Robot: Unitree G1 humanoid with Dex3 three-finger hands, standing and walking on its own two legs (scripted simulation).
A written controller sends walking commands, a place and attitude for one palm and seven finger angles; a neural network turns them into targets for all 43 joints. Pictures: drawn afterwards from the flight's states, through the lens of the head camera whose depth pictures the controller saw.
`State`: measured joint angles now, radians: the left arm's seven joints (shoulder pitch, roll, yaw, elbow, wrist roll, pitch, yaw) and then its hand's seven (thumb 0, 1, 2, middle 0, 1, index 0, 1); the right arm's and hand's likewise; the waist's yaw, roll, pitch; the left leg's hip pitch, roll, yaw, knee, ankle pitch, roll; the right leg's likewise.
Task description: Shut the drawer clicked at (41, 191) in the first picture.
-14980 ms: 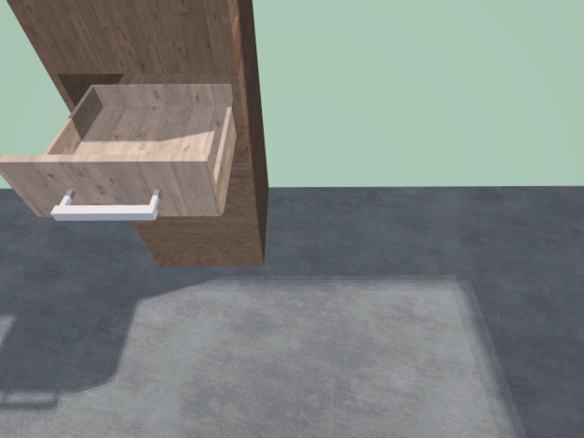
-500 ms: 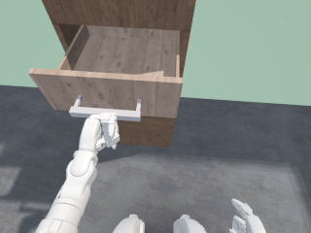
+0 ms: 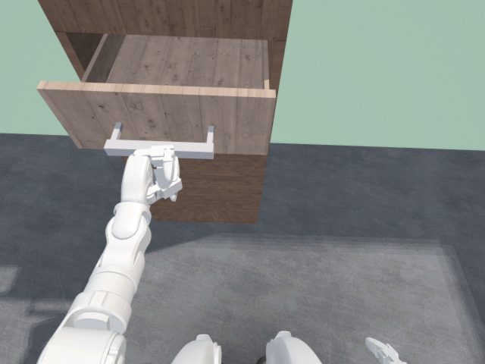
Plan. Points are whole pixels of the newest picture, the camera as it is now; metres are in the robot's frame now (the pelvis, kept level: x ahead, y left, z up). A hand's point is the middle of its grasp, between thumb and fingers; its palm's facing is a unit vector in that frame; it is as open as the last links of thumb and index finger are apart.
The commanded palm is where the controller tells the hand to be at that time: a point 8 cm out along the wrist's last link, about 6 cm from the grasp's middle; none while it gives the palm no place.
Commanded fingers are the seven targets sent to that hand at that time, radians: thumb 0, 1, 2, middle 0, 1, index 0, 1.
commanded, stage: push the drawer shut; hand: left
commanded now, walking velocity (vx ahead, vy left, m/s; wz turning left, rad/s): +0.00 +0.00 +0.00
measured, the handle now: (162, 139) +0.48 +0.14 +0.06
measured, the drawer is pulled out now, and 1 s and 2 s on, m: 0.15 0.03 0.00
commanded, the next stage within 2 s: pull the fist back off the drawer in 1.52 s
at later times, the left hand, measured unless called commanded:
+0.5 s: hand (180, 154) +0.46 +0.11 +0.04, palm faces -0.04 -1.00 -0.05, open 3.1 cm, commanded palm +0.47 +0.16 +0.06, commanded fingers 0.00 0.90 0.90 -1.40 -1.60 -1.40 -1.60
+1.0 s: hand (184, 124) +0.53 +0.11 +0.04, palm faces -0.04 -1.00 -0.05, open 3.0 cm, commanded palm +0.54 +0.14 +0.06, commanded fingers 0.00 0.90 0.90 -1.40 -1.60 -1.40 -1.60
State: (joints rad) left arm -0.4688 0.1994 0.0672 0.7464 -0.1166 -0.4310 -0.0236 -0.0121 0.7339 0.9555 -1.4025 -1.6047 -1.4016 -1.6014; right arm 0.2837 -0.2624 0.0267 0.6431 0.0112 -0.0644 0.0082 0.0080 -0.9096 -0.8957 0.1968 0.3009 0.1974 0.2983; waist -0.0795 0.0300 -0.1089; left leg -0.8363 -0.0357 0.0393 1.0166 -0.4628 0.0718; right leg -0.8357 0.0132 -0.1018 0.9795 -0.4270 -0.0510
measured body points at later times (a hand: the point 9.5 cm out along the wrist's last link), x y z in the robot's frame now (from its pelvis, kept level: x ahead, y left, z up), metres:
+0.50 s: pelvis -0.01 +0.00 -0.01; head +0.10 +0.00 +0.43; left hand +0.46 +0.16 +0.05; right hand +0.04 -0.26 -0.12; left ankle +0.01 +0.07 -0.67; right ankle +0.03 -0.09 -0.67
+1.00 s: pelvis +0.00 +0.00 -0.02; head +0.14 +0.02 +0.41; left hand +0.53 +0.16 +0.05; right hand -0.02 -0.26 -0.12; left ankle +0.01 +0.07 -0.67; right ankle +0.03 -0.09 -0.67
